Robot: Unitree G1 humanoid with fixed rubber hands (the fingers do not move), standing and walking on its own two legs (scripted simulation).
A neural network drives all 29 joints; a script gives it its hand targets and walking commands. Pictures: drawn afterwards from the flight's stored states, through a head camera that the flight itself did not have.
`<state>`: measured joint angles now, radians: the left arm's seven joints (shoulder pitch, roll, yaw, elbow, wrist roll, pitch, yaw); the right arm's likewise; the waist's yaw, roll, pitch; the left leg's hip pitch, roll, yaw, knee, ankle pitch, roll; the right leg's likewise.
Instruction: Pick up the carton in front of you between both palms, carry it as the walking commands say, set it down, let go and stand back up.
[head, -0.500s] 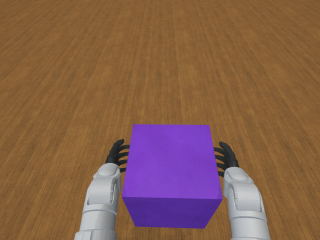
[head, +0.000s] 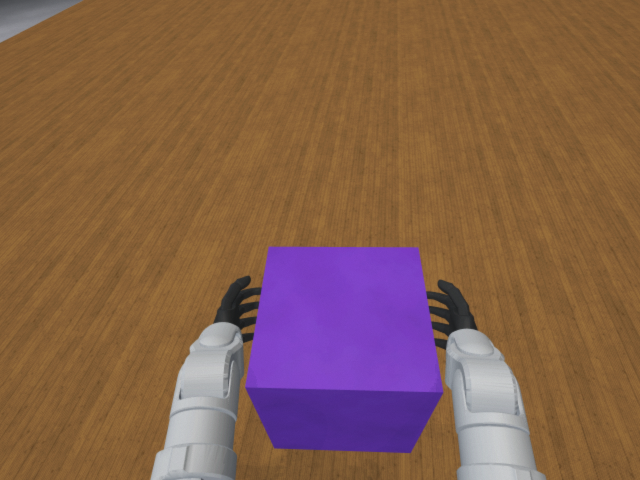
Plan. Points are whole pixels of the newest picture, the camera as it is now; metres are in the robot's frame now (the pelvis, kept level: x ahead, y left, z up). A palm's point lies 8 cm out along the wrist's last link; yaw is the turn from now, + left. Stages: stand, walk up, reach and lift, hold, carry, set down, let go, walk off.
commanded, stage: hold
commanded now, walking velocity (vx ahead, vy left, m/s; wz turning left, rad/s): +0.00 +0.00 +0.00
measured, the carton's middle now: (342, 353) +0.30 +0.00 -0.05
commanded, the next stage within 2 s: set down in 0.26 s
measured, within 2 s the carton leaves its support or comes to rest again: neither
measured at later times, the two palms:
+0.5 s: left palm (247, 318) +0.31 +0.13 +0.04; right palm (471, 314) +0.32 -0.17 +0.03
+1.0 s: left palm (275, 349) +0.38 +0.13 -0.17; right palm (437, 354) +0.38 -0.17 -0.19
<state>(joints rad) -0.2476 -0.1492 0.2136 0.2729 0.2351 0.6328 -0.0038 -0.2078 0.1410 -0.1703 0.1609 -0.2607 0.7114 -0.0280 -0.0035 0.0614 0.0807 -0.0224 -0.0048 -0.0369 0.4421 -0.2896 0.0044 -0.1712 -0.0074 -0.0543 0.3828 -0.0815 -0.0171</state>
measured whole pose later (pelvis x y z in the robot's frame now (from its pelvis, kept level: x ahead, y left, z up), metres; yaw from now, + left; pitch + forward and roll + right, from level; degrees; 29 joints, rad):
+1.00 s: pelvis -0.03 +0.01 -0.10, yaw +2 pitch +28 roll +2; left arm -0.67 -0.16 0.38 0.55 0.15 0.13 0.13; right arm -0.71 0.00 -0.36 0.57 -0.23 0.17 0.03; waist -0.04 0.08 0.06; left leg -1.13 -0.08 -0.03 1.11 -0.47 0.00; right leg -1.28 -0.03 0.02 1.02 -0.23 0.00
